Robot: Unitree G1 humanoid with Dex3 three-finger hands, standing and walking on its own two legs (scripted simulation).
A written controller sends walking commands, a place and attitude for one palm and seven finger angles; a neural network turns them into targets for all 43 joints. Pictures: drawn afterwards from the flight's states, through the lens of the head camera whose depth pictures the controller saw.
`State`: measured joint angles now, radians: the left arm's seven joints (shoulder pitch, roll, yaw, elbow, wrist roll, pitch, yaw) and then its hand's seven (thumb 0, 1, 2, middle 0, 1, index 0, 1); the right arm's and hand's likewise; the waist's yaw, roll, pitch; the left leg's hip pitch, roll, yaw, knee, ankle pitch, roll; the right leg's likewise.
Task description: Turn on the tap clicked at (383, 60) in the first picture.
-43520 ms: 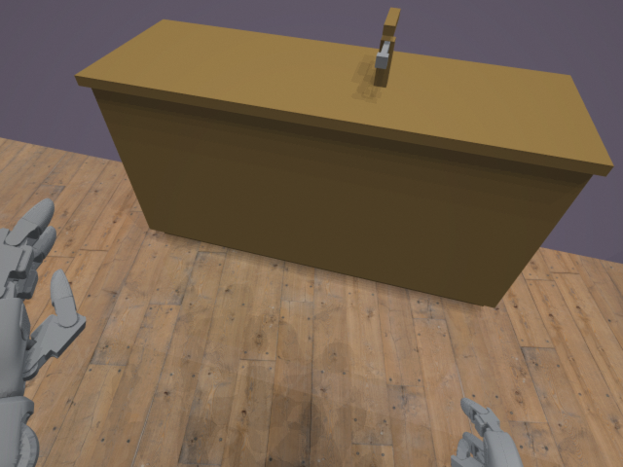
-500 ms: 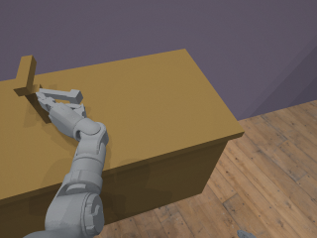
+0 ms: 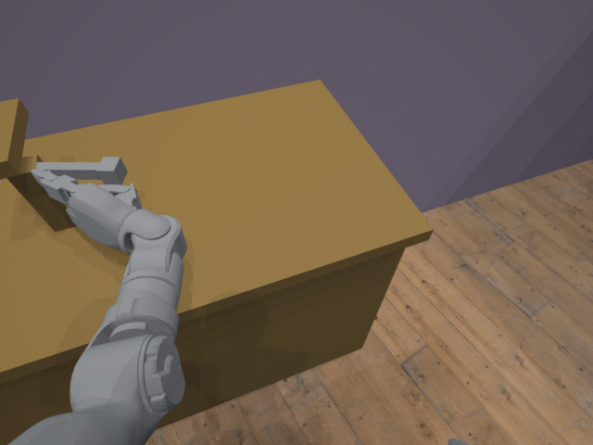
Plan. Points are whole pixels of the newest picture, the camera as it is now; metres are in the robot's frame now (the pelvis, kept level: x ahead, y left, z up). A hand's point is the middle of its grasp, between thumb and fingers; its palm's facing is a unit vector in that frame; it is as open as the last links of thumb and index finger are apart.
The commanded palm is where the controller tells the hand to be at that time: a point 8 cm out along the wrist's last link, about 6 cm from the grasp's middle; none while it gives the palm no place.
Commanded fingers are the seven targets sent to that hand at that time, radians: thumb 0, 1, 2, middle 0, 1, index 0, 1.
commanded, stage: push the lever round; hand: left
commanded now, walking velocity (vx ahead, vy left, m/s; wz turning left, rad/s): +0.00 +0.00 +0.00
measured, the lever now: (112, 171) +0.47 +0.25 +0.12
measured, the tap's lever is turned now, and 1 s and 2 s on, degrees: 69 71 71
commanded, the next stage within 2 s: lift the hand up off the lever in 0.02 s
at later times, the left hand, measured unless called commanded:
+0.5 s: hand (134, 188) +0.45 +0.22 +0.10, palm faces +0.87 -0.48 -0.10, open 8.4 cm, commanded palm +0.41 +0.25 +0.12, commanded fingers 0.00 0.90 0.90 -0.15 -0.15 -0.15 -0.15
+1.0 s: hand (132, 186) +0.45 +0.22 +0.10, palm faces +0.87 -0.48 -0.09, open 8.5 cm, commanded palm +0.41 +0.25 +0.14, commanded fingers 0.00 0.90 0.90 -0.15 -0.15 -0.15 -0.15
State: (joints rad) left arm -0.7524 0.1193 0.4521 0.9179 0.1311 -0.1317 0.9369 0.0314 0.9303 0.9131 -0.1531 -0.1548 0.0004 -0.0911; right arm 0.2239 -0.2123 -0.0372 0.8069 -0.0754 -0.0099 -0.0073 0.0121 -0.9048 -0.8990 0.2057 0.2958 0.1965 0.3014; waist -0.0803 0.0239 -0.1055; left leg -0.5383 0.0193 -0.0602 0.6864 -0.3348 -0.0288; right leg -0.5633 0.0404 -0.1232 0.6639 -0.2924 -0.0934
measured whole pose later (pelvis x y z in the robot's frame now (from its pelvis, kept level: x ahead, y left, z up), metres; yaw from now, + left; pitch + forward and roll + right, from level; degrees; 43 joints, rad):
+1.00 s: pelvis +0.00 -0.01 +0.00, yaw +0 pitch +10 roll +1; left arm -0.75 0.14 0.55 0.84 0.12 -0.03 0.89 0.10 0.92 0.91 -0.15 -0.15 0.00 -0.09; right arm 0.23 -0.22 -0.04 0.80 -0.08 -0.07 -0.01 0.01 -0.90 -0.90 0.21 0.30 0.20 0.30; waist -0.09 0.03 -0.10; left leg -0.52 0.03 -0.06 0.67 -0.33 -0.03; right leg -0.56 0.05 -0.12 0.67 -0.29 -0.11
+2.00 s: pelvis +0.01 +0.01 +0.01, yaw -1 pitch +6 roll +0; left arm -0.73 0.09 0.47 0.67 0.08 0.17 0.85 0.01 0.90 0.90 -0.13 -0.16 -0.17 -0.16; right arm 0.21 -0.21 -0.03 0.81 -0.06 -0.07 -0.02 0.01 -0.90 -0.90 0.21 0.30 0.20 0.30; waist -0.04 0.04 -0.10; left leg -0.38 0.02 -0.04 0.58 -0.30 -0.03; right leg -0.42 0.04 -0.10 0.57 -0.26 -0.08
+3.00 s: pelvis +0.01 +0.02 +0.03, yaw -3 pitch -4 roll +0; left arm -0.18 0.35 0.23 0.21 -0.09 -0.01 0.17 0.01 0.90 0.90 -0.14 -0.18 -0.16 -0.19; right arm 0.19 -0.24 0.00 0.68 0.05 -0.03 -0.05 0.02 -0.90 -0.90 0.20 0.30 0.20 0.30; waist 0.01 0.07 0.02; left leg -0.10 0.02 0.01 0.41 -0.25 -0.02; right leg -0.16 0.05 -0.05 0.42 -0.20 -0.07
